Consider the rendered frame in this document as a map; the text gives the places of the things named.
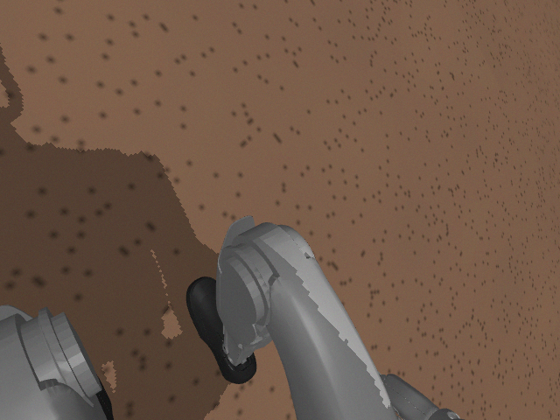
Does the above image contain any right robot hand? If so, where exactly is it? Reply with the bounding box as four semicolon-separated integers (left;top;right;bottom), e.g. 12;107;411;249
378;372;439;420

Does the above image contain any right robot foot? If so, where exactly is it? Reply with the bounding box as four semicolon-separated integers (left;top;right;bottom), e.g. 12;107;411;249
186;276;256;384

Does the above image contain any left robot foot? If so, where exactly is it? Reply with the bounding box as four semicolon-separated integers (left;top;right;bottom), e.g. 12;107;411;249
96;375;114;420

